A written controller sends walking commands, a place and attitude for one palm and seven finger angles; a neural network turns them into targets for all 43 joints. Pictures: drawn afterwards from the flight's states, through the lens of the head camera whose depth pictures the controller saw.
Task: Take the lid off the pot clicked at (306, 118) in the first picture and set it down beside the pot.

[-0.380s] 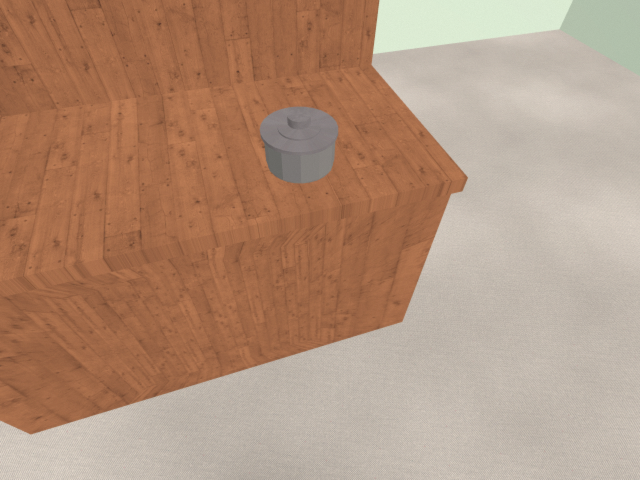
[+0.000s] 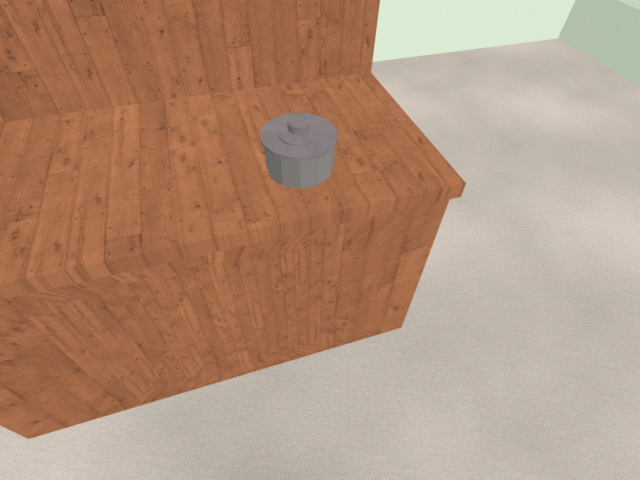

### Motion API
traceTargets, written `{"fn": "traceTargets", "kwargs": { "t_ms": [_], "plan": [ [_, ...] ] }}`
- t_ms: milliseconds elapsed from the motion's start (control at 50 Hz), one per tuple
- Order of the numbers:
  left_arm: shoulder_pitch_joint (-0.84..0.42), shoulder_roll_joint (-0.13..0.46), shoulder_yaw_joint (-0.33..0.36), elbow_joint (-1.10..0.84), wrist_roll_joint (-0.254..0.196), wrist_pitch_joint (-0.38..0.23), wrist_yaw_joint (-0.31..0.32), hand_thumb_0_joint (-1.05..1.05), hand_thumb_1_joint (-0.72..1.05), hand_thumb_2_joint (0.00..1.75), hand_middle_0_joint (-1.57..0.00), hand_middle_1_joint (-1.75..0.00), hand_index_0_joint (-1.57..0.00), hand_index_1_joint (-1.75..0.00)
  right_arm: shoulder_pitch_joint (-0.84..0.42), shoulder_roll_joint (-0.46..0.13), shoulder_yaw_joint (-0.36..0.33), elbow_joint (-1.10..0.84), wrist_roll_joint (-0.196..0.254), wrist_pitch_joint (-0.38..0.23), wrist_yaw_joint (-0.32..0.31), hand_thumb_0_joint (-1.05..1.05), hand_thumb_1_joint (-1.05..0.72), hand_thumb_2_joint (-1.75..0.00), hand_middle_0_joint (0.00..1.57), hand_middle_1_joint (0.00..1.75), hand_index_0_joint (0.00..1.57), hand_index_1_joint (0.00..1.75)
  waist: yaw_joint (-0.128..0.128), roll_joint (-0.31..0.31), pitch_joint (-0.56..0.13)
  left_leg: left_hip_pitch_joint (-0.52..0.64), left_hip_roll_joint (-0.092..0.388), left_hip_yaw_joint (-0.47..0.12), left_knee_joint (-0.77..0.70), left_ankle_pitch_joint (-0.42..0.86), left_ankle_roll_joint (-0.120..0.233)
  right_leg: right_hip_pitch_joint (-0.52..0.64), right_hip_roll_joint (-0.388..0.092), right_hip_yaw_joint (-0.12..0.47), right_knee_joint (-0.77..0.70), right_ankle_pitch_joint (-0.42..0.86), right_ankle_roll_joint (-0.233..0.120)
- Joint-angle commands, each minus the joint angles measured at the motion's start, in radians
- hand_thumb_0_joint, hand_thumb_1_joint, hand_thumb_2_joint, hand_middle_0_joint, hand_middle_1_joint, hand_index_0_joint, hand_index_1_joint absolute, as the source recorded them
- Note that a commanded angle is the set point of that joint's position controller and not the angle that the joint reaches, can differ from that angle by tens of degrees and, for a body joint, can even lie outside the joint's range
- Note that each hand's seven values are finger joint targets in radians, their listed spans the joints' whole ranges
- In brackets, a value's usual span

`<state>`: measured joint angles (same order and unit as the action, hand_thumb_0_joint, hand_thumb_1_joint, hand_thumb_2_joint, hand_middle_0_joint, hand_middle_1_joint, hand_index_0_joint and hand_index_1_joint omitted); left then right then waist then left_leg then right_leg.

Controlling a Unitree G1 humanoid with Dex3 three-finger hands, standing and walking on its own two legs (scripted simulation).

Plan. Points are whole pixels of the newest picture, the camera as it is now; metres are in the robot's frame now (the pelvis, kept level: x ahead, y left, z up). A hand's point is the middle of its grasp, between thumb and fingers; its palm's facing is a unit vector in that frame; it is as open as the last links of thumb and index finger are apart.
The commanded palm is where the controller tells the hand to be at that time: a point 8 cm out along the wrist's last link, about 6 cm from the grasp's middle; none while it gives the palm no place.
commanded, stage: look at it before walking up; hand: left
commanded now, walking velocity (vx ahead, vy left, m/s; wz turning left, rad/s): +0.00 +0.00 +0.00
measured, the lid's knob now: (298, 124) +0.74 +0.09 +0.04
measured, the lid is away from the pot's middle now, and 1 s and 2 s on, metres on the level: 0.00 0.00 0.00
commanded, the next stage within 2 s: walk to a spot facing it in 0.26 s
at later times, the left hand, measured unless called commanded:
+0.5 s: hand out of the picture -0.01 +0.17 -0.18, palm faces +0.03 -0.98 -0.19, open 7.4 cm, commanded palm none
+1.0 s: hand out of the picture +0.06 +0.12 -0.15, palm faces -0.20 -0.94 -0.28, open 7.4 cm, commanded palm none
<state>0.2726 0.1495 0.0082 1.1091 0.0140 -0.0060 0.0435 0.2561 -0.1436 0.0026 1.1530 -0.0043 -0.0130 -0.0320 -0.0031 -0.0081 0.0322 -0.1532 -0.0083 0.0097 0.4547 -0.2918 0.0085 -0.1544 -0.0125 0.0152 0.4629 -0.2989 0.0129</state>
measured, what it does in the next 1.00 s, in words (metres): lifts its left foot, turning right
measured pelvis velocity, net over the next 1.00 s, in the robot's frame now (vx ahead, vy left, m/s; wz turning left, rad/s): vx -0.01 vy -0.06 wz -0.32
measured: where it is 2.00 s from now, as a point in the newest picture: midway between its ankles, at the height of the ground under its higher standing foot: outside the picture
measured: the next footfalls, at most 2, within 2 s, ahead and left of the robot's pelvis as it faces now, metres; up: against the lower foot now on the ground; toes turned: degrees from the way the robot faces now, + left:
left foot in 1.40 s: +0.11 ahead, +0.07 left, +0.00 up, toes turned -36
right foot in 1.82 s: -0.04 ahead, -0.18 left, +0.00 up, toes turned -52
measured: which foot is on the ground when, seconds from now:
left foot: down 0.00-0.72, up 0.74-1.00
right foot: down 0.00-1.00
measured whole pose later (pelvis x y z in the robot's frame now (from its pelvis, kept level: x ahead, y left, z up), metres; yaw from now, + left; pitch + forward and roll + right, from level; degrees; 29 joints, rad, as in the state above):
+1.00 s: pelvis -0.01 -0.06 +0.00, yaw -19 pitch +1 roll +3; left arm 0.31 0.16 0.06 0.94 0.01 0.01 0.02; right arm 0.08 -0.23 -0.06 0.93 -0.01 0.05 -0.03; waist 0.04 0.02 0.09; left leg -0.50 0.05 -0.03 1.08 -0.37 -0.07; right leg -0.22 0.11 0.10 0.45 -0.23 -0.11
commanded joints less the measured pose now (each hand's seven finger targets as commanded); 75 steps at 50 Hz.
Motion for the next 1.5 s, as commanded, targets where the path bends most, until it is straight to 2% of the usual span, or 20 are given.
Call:
{"fn": "traceTargets", "kwargs": {
  "t_ms": [0,380,480,540,620,660,680,700,720,740,780,840,940,1200,1280,1340,1360,1380,1400,1480],
  "plan": [
    [0.07,0.1,0.019,-0.026,-0.001,-0.01,0.004,0.0,0.9,0.9,-0.2,-0.3,-0.2,-0.3,0.071,-0.096,-0.022,-0.018,-0.003,-0.013,-0.011,0.0,-0.9,-0.9,0.2,0.3,0.2,0.3,0.0,0.008,0.016,0.004,0.098,-0.078,-0.063,0.265,0.025,-0.036,-0.081,0.043,-0.071,0.25,-0.029],
    [0.078,0.096,0.027,-0.023,-0.002,-0.006,0.001,0.0,0.9,0.9,-0.2,-0.3,-0.2,-0.3,0.082,-0.094,-0.028,-0.014,-0.006,-0.011,-0.016,0.0,-0.9,-0.9,0.2,0.3,0.2,0.3,-0.001,0.014,0.033,0.013,0.105,-0.067,-0.051,0.262,0.021,-0.064,-0.074,0.064,-0.068,0.263,-0.036],
    [0.051,0.11,0.057,-0.076,0.0,0.021,-0.013,0.0,0.9,0.9,-0.2,-0.3,-0.2,-0.3,0.08,-0.141,-0.058,-0.063,-0.013,0.007,-0.023,0.0,-0.9,-0.9,0.2,0.3,0.2,0.3,-0.006,0.086,0.025,0.04,0.175,-0.077,-0.044,0.212,0.045,-0.178,-0.02,0.065,0.059,0.174,-0.044],
    [0.027,0.096,0.068,-0.114,0.003,0.035,-0.025,0.0,0.9,0.9,-0.2,-0.3,-0.2,-0.3,0.075,-0.175,-0.077,-0.104,-0.017,0.011,-0.022,0.0,-0.9,-0.9,0.2,0.3,0.2,0.3,-0.009,0.163,0.06,-0.001,0.281,-0.154,-0.126,0.122,0.11,-0.256,0.025,0.014,0.232,-0.062,-0.029],
    [0.035,0.081,0.078,-0.151,0.004,0.039,-0.038,0.0,0.9,0.9,-0.2,-0.3,-0.2,-0.3,0.026,-0.187,-0.088,-0.155,-0.025,0.008,-0.017,0.0,-0.9,-0.9,0.2,0.3,0.2,0.3,0.01,0.168,0.036,-0.016,0.347,-0.098,-0.097,0.276,0.156,-0.253,-0.022,-0.012,0.334,-0.187,-0.023],
    [0.118,0.092,0.085,-0.137,0.006,0.029,-0.043,0.0,0.9,0.9,-0.2,-0.3,-0.2,-0.3,-0.016,-0.196,-0.093,-0.177,-0.024,0.011,-0.015,0.0,-0.9,-0.9,0.2,0.3,0.2,0.3,0.06,0.088,-0.012,-0.05,0.283,0.013,0.079,0.288,0.084,-0.106,-0.016,-0.025,0.115,0.001,-0.022],
    [0.171,0.146,0.097,-0.121,0.013,0.018,-0.038,0.0,0.9,0.9,-0.2,-0.3,-0.2,-0.3,-0.023,-0.171,-0.093,-0.19,-0.016,0.014,-0.013,0.0,-0.9,-0.9,0.2,0.3,0.2,0.3,0.08,-0.085,-0.035,-0.142,0.179,0.1,0.273,0.143,0.018,-0.004,-0.08,0.117,-0.04,0.25,-0.039],
    [0.205,0.258,0.116,-0.119,0.015,0.01,-0.023,0.0,0.9,0.9,-0.2,-0.3,-0.2,-0.3,-0.035,-0.11,-0.078,-0.233,-0.011,0.017,-0.009,0.0,-0.9,-0.9,0.2,0.3,0.2,0.3,0.081,-0.384,-0.04,-0.391,0.045,0.154,0.49,-0.285,-0.042,0.125,-0.3,0.441,-0.122,0.563,-0.121],
    [0.237,0.239,0.107,-0.118,-0.005,0.015,-0.015,0.0,0.9,0.9,-0.2,-0.3,-0.2,-0.3,-0.085,-0.131,-0.078,-0.247,-0.013,0.025,-0.014,0.0,-0.9,-0.9,0.2,0.3,0.2,0.3,0.099,-0.263,-0.035,-0.399,0.052,0.024,0.603,-0.335,-0.039,0.099,-0.323,0.458,-0.122,0.667,-0.185],
    [0.19,0.208,0.106,-0.129,-0.005,0.01,-0.008,0.0,0.9,0.9,-0.2,-0.3,-0.2,-0.3,-0.083,-0.137,-0.083,-0.239,-0.011,0.029,-0.012,0.0,-0.9,-0.9,0.2,0.3,0.2,0.3,0.067,-0.253,-0.015,-0.415,0.071,-0.021,0.661,-0.268,-0.035,0.072,-0.265,0.426,-0.12,0.645,-0.174],
    [0.1,0.18,0.099,-0.168,-0.007,0.011,-0.007,0.0,0.9,0.9,-0.2,-0.3,-0.2,-0.3,-0.088,-0.144,-0.083,-0.234,-0.013,0.03,-0.006,0.0,-0.9,-0.9,0.2,0.3,0.2,0.3,0.035,-0.133,0.009,-0.431,0.088,-0.04,0.703,-0.174,-0.047,0.049,-0.224,0.376,-0.102,0.59,-0.202],
    [0.103,0.188,0.102,-0.196,-0.005,0.001,-0.007,0.0,0.9,0.9,-0.2,-0.3,-0.2,-0.3,-0.113,-0.133,-0.079,-0.245,-0.015,0.034,-0.001,0.0,-0.9,-0.9,0.2,0.3,0.2,0.3,0.036,-0.042,-0.052,-0.424,0.078,-0.038,0.667,-0.116,-0.065,0.094,-0.195,0.347,-0.092,0.636,-0.204],
    [0.123,0.206,0.107,-0.217,-0.006,0.005,-0.012,0.0,0.9,0.9,-0.2,-0.3,-0.2,-0.3,-0.158,-0.148,-0.08,-0.284,-0.011,0.044,-0.004,0.0,-0.9,-0.9,0.2,0.3,0.2,0.3,0.043,-0.068,-0.077,-0.462,0.062,-0.057,0.646,-0.063,-0.083,0.144,-0.156,0.363,-0.092,0.633,-0.167],
    [0.091,0.256,0.116,-0.284,0.006,0.016,-0.015,0.0,0.9,0.9,-0.2,-0.3,-0.2,-0.3,-0.251,-0.148,-0.072,-0.399,0.001,0.03,0.0,0.0,-0.9,-0.9,0.2,0.3,0.2,0.3,0.064,-0.077,-0.071,-0.334,0.008,-0.067,0.409,-0.123,-0.072,0.078,-0.138,0.519,-0.061,0.649,-0.221],
    [0.039,0.27,0.123,-0.302,0.006,0.02,-0.015,0.0,0.9,0.9,-0.2,-0.3,-0.2,-0.3,-0.19,-0.151,-0.074,-0.416,0.008,0.021,-0.004,0.0,-0.9,-0.9,0.2,0.3,0.2,0.3,0.034,-0.117,-0.092,-0.234,-0.013,-0.082,0.247,-0.124,-0.054,0.054,-0.121,0.562,-0.033,0.687,-0.205],
    [-0.017,0.251,0.118,-0.329,-0.004,0.024,-0.018,0.0,0.9,0.9,-0.2,-0.3,-0.2,-0.3,-0.03,-0.185,-0.081,-0.382,0.009,0.008,-0.011,0.0,-0.9,-0.9,0.2,0.3,0.2,0.3,-0.031,-0.064,-0.159,0.114,0.045,-0.123,-0.076,0.096,-0.026,-0.132,-0.009,0.476,0.104,0.457,-0.103],
    [0.001,0.206,0.111,-0.341,-0.012,0.023,-0.029,0.0,0.9,0.9,-0.2,-0.3,-0.2,-0.3,-0.018,-0.261,-0.092,-0.387,-0.001,-0.001,-0.012,0.0,-0.9,-0.9,0.2,0.3,0.2,0.3,-0.03,0.142,-0.17,0.247,0.262,-0.341,-0.169,0.193,0.041,-0.316,0.129,0.333,0.241,0.059,-0.041],
    [0.013,0.201,0.108,-0.339,0.0,0.016,-0.036,0.0,0.9,0.9,-0.2,-0.3,-0.2,-0.3,-0.028,-0.299,-0.094,-0.403,-0.005,0.005,-0.009,0.0,-0.9,-0.9,0.2,0.3,0.2,0.3,-0.001,0.254,-0.103,0.214,0.432,-0.481,-0.162,0.381,0.136,-0.446,0.138,0.163,0.438,-0.293,0.013],
    [0.022,0.225,0.109,-0.339,0.011,0.018,-0.035,0.0,0.9,0.9,-0.2,-0.3,-0.2,-0.3,-0.03,-0.282,-0.082,-0.419,-0.01,0.016,-0.003,0.0,-0.9,-0.9,0.2,0.3,0.2,0.3,0.003,0.167,-0.071,0.149,0.467,-0.47,-0.124,0.474,0.186,-0.445,0.081,0.132,0.559,-0.292,0.029],
    [-0.01,0.215,0.105,-0.311,0.01,0.042,-0.059,0.0,0.9,0.9,-0.2,-0.3,-0.2,-0.3,-0.05,-0.211,-0.049,-0.407,-0.022,0.003,-0.009,0.0,-0.9,-0.9,0.2,0.3,0.2,0.3,0.024,0.18,-0.037,0.036,0.285,-0.176,-0.126,0.561,0.135,-0.427,0.031,0.085,0.747,-0.126,0.051]
  ]
}}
